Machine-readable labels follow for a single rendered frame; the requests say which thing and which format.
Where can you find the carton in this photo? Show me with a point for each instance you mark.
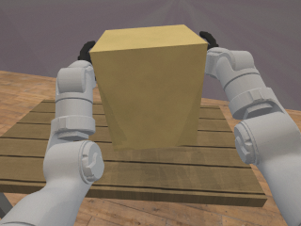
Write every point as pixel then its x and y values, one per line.
pixel 150 81

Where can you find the right robot hand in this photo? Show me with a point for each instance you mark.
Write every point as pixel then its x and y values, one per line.
pixel 209 38

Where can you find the table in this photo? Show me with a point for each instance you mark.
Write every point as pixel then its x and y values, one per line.
pixel 208 172

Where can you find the robot left upper arm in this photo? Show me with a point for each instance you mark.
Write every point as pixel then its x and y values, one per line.
pixel 69 169

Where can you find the robot right forearm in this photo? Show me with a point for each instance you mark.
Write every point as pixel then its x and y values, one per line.
pixel 248 96

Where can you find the left robot hand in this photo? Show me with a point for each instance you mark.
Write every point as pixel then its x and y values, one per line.
pixel 84 53

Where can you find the robot left forearm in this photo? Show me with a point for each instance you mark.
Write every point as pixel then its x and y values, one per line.
pixel 73 105

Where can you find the robot right upper arm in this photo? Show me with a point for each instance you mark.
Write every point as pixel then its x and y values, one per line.
pixel 272 144

